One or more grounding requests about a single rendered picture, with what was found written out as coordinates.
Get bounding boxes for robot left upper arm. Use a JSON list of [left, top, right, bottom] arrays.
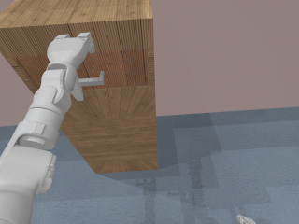
[[0, 145, 57, 224]]

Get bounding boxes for right robot hand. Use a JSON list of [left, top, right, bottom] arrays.
[[236, 215, 256, 224]]

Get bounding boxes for drawer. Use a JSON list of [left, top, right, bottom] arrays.
[[14, 48, 149, 90]]

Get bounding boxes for left robot forearm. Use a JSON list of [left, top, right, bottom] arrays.
[[0, 61, 78, 171]]

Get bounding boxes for cabinet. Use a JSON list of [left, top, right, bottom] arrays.
[[0, 0, 158, 174]]

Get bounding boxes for left robot hand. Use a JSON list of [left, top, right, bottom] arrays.
[[47, 32, 95, 101]]

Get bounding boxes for handle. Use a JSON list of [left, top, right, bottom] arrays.
[[79, 71, 105, 87]]

